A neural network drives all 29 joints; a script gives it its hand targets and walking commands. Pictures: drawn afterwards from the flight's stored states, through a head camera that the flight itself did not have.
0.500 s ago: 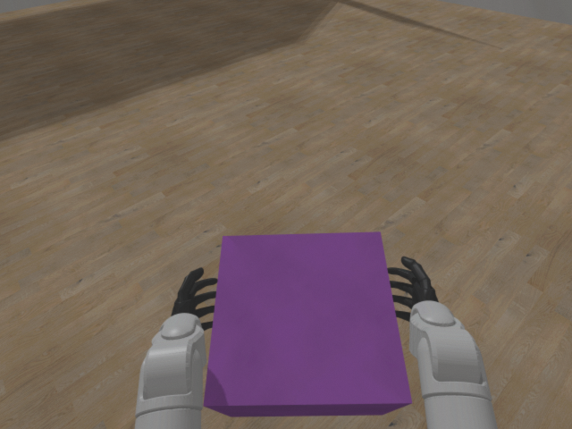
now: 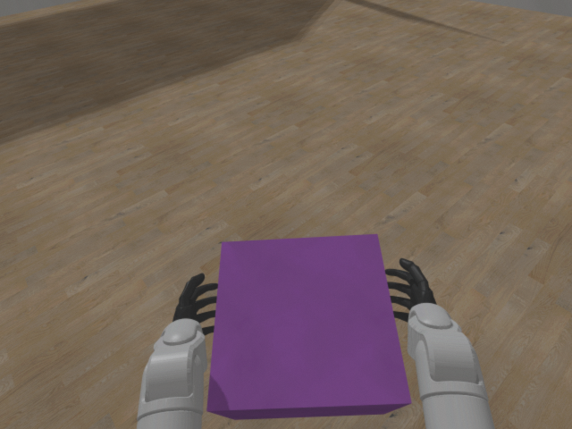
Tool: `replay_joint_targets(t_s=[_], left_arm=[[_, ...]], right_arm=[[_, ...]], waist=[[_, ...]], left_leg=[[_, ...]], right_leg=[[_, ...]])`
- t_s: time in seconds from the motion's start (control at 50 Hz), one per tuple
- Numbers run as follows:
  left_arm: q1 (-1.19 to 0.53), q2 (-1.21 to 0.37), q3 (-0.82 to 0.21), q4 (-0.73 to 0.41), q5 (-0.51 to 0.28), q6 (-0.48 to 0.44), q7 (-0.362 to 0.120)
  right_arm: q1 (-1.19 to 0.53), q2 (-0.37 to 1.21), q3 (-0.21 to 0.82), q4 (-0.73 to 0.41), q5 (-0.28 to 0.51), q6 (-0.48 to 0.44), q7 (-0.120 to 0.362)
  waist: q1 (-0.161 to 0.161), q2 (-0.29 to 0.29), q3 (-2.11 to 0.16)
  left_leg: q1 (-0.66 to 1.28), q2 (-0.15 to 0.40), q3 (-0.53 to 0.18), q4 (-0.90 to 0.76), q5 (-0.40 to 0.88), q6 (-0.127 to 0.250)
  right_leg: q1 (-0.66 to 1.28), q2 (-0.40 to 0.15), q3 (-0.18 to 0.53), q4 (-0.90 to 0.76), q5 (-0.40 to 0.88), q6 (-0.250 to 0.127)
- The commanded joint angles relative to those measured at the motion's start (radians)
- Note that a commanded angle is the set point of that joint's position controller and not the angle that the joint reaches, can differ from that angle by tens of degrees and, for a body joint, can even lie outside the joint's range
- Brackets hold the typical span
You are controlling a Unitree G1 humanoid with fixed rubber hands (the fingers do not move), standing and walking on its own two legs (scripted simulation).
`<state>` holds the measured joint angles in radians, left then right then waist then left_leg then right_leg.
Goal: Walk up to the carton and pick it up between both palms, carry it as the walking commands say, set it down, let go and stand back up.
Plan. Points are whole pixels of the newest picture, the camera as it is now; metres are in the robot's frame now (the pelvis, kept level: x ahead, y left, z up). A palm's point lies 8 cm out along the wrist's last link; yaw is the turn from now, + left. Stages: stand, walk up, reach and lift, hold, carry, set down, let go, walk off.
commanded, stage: carry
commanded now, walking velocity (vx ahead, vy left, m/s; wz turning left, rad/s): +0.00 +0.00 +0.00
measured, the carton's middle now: (304, 329) +0.31 +0.00 -0.05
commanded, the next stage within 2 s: none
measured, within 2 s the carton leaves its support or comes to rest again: neither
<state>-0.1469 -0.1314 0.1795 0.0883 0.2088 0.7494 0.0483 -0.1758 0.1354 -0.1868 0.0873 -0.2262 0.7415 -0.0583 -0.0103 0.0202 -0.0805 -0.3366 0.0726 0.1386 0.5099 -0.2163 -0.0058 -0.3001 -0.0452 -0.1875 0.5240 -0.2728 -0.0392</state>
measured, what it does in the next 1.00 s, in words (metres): walks ahead: right foot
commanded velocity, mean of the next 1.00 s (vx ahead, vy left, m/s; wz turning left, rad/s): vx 0.98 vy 0.00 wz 0.00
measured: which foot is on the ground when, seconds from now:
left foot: down 0.00-0.68, up 0.70-1.00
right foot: down 0.00-0.30, up 0.32-0.62, down 0.64-1.00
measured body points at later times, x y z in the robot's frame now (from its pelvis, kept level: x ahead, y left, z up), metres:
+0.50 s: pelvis +0.12 +0.01 +0.02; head +0.13 +0.01 +0.47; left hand +0.41 +0.17 +0.09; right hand +0.40 -0.16 +0.09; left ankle +0.03 +0.12 -0.74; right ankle +0.13 -0.13 -0.69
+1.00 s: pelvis +0.51 -0.03 +0.00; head +0.53 -0.04 +0.45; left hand +0.79 +0.13 +0.07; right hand +0.80 -0.20 +0.07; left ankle +0.67 +0.10 -0.71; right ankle +0.31 -0.16 -0.73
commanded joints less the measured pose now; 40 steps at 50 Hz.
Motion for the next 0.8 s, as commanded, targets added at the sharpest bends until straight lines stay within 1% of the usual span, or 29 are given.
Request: replay_joint_targets(t_s=[0.0,0.02,0.04,0.08,0.12,0.16,0.18,0.22,0.24,0.26,0.28,0.3,0.32,0.36,0.4,0.46,0.5,0.52,0.56,0.6,0.62,0.64,0.66,0.68,0.7,0.72,0.74,0.76,0.78], left_arm=[[-0.473,-0.732,-0.547,-0.030,-0.238,-0.056,-0.231],[-0.447,-0.733,-0.551,-0.034,-0.248,-0.063,-0.231],[-0.577,-0.846,-0.872,-0.564,-0.515,0.020,-0.225],[-0.528,-0.826,-0.856,-0.533,-0.510,0.154,-0.216],[-0.449,-0.766,-0.827,-0.494,-0.490,0.267,-0.213],[-0.387,-0.732,-0.769,-0.441,-0.458,0.322,-0.218],[-0.363,-0.752,-0.767,-0.423,-0.457,0.344,-0.222],[-0.419,-0.756,-0.726,-0.413,-0.444,0.353,-0.228],[-0.445,-0.785,-0.772,-0.492,-0.483,0.367,-0.232],[-0.454,-0.806,-0.781,-0.495,-0.496,0.387,-0.233],[-0.468,-0.809,-0.789,-0.497,-0.498,0.405,-0.233],[-0.555,-0.807,-0.800,-0.534,-0.520,0.419,-0.239],[-0.572,-0.803,-0.784,-0.519,-0.522,0.435,-0.248],[-0.546,-0.832,-0.797,-0.521,-0.547,0.449,-0.252],[-0.550,-0.878,-0.783,-0.485,-0.557,0.457,-0.254],[-0.537,-0.908,-0.765,-0.458,-0.549,0.460,-0.251],[-0.545,-0.918,-0.761,-0.440,-0.553,0.467,-0.248],[-0.555,-0.908,-0.764,-0.459,-0.548,0.467,-0.247],[-0.576,-0.910,-0.767,-0.486,-0.552,0.464,-0.243],[-0.615,-0.903,-0.768,-0.498,-0.560,0.468,-0.239],[-0.608,-0.920,-0.769,-0.465,-0.570,0.467,-0.243],[-0.599,-0.896,-0.757,-0.451,-0.555,0.456,-0.241],[-0.621,-0.885,-0.734,-0.406,-0.535,0.445,-0.244],[-0.607,-0.928,-0.737,-0.387,-0.532,0.448,-0.250],[-0.651,-0.992,-0.772,-0.426,-0.564,0.450,-0.250],[-0.667,-0.994,-0.795,-0.494,-0.577,0.437,-0.252],[-0.613,-0.998,-0.780,-0.472,-0.570,0.437,-0.255],[-0.645,-1.002,-0.784,-0.517,-0.577,0.427,-0.254],[-0.650,-1.006,-0.798,-0.513,-0.591,0.426,-0.254]], right_arm=[[-0.423,0.763,0.552,0.003,0.242,-0.040,0.245],[-0.436,0.754,0.575,-0.042,0.258,-0.048,0.241],[-0.510,0.886,0.887,-0.520,0.517,0.038,0.237],[-0.483,0.878,0.876,-0.505,0.533,0.167,0.230],[-0.393,0.816,0.803,-0.419,0.512,0.287,0.233],[-0.299,0.804,0.753,-0.322,0.485,0.350,0.248],[-0.334,0.807,0.769,-0.361,0.505,0.369,0.258],[-0.334,0.832,0.739,-0.285,0.502,0.374,0.272],[-0.396,0.842,0.787,-0.406,0.543,0.382,0.272],[-0.421,0.851,0.806,-0.433,0.573,0.399,0.273],[-0.380,0.839,0.791,-0.422,0.569,0.410,0.270],[-0.386,0.851,0.765,-0.386,0.554,0.422,0.267],[-0.405,0.866,0.767,-0.394,0.540,0.429,0.254],[-0.409,0.896,0.785,-0.435,0.560,0.445,0.253],[-0.467,0.922,0.796,-0.461,0.572,0.455,0.251],[-0.533,0.940,0.801,-0.488,0.591,0.468,0.257],[-0.477,0.950,0.782,-0.418,0.572,0.481,0.260],[-0.466,0.949,0.779,-0.406,0.570,0.482,0.264],[-0.474,0.963,0.774,-0.394,0.568,0.482,0.268],[-0.435,0.965,0.759,-0.349,0.561,0.489,0.268],[-0.476,0.960,0.748,-0.341,0.553,0.491,0.267],[-0.527,0.950,0.763,-0.366,0.560,0.493,0.265],[-0.584,0.969,0.793,-0.382,0.561,0.495,0.269],[-0.645,0.968,0.785,-0.422,0.561,0.483,0.271],[-0.629,0.990,0.768,-0.409,0.580,0.467,0.267],[-0.567,1.004,0.753,-0.384,0.575,0.457,0.263],[-0.532,1.021,0.749,-0.370,0.574,0.451,0.257],[-0.519,1.044,0.757,-0.378,0.568,0.444,0.254],[-0.519,1.043,0.763,-0.400,0.566,0.441,0.247]], waist=[[-0.002,-0.025,-0.248],[-0.002,-0.062,-0.252],[0.000,-0.070,-0.257],[0.010,-0.100,-0.258],[0.023,-0.145,-0.157],[0.019,-0.137,-0.125],[0.018,-0.103,-0.106],[0.009,-0.111,-0.139],[0.003,-0.083,-0.160],[-0.007,-0.043,-0.156],[-0.028,0.158,-0.163],[-0.032,0.275,-0.142],[-0.031,0.223,-0.084],[-0.026,0.086,-0.089],[-0.019,0.037,-0.164],[-0.012,0.065,-0.161],[-0.018,0.093,-0.091],[-0.018,0.151,-0.084],[-0.016,0.156,-0.123],[0.003,0.179,-0.240],[0.043,0.077,-0.304],[0.078,-0.207,-0.382],[0.052,-0.471,-0.322],[0.043,-0.286,-0.271],[0.038,-0.111,-0.301],[0.033,-0.014,-0.342],[0.037,-0.004,-0.312],[0.031,-0.087,-0.280],[0.029,-0.117,-0.270]], left_leg=[[0.097,0.093,-0.102,-0.034,0.147,0.025],[0.101,0.080,-0.097,-0.029,0.123,0.020],[0.123,0.094,-0.081,-0.064,0.033,0.007],[0.042,0.039,-0.040,-0.026,-0.294,0.028],[-0.076,-0.031,0.046,0.099,-0.247,0.016],[-0.107,-0.005,0.019,0.016,-0.169,0.022],[-0.059,-0.017,0.032,-0.055,-0.131,0.018],[0.105,-0.028,0.047,-0.180,-0.048,0.010],[0.224,0.000,0.024,-0.179,-0.061,0.012],[0.346,0.061,-0.059,-0.231,-0.125,0.033],[0.466,0.193,-0.272,-0.338,-0.302,0.084],[0.504,0.304,-0.491,-0.434,-0.424,0.173],[0.482,0.336,-0.534,-0.442,-0.352,0.219],[0.576,0.316,-0.445,-0.420,-0.137,0.192],[0.572,0.290,-0.339,-0.416,-0.158,0.172],[0.553,0.232,-0.222,-0.412,-0.094,0.140],[0.496,0.200,-0.150,-0.424,-0.043,0.136],[0.484,0.188,-0.135,-0.420,-0.011,0.136],[0.491,0.179,-0.079,-0.342,0.233,0.120],[0.372,0.135,0.042,-0.099,0.507,0.066],[0.181,0.100,0.079,0.176,0.528,0.025],[-0.076,0.025,0.073,0.580,0.378,-0.021],[-0.347,-0.098,-0.011,0.792,-0.264,-0.033],[-0.403,-0.026,-0.139,0.915,-0.247,0.002],[-0.423,0.023,-0.134,0.898,-0.208,0.018],[-0.427,0.046,-0.133,0.818,-0.162,0.019],[-0.441,0.053,-0.115,0.746,-0.141,0.007],[-0.448,0.065,-0.108,0.673,-0.109,0.003],[-0.488,0.070,-0.095,0.604,-0.093,0.006]], right_leg=[[0.109,-0.128,0.145,-0.091,0.220,0.009],[0.097,-0.135,0.159,-0.097,0.245,0.011],[0.088,-0.144,0.160,-0.173,0.043,0.015],[0.133,-0.159,0.246,-0.261,-0.398,-0.050],[0.138,-0.263,0.393,-0.400,-0.562,-0.107],[0.189,-0.284,0.362,-0.400,-0.448,-0.130],[0.168,-0.264,0.335,-0.384,-0.374,-0.122],[0.144,-0.201,0.211,-0.321,-0.270,-0.070],[0.063,-0.173,0.148,-0.265,-0.255,-0.035],[-0.056,-0.132,0.091,-0.161,-0.204,0.003],[-0.225,-0.066,0.015,0.022,-0.153,0.059],[-0.349,-0.018,0.007,0.164,-0.141,0.073],[-0.413,-0.058,0.103,0.220,-0.156,0.064],[-0.510,-0.053,0.115,0.291,-0.098,0.061],[-0.446,-0.069,0.121,0.229,-0.031,0.068],[-0.384,-0.051,0.088,0.145,0.052,0.083],[-0.351,-0.039,0.028,0.053,0.072,0.094],[-0.316,-0.040,0.019,-0.006,0.077,0.096],[-0.185,0.010,-0.059,-0.071,0.039,0.080],[0.176,0.046,-0.108,-0.113,0.091,0.057],[0.454,0.016,-0.058,-0.072,0.053,0.037],[0.648,-0.147,0.291,-0.185,-0.254,-0.027],[0.664,-0.318,0.733,-0.295,-0.019,-0.109],[0.540,-0.359,0.755,-0.264,0.118,-0.165],[0.574,-0.326,0.564,-0.204,0.126,-0.148],[0.583,-0.319,0.501,-0.189,0.116,-0.128],[0.552,-0.274,0.444,-0.211,0.164,-0.096],[0.525,-0.272,0.427,-0.257,0.108,-0.098],[0.561,-0.282,0.418,-0.282,0.075,-0.113]])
